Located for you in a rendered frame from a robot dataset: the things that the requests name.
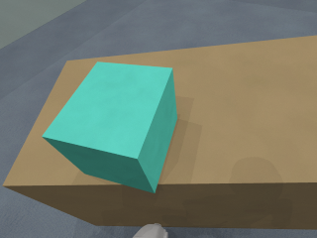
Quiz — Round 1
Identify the carton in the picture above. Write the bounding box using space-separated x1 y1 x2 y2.
42 61 177 193

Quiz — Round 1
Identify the pedestal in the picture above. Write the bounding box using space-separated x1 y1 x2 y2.
2 35 317 230

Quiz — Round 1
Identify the robot left thigh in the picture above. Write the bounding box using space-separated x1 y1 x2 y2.
133 224 168 238

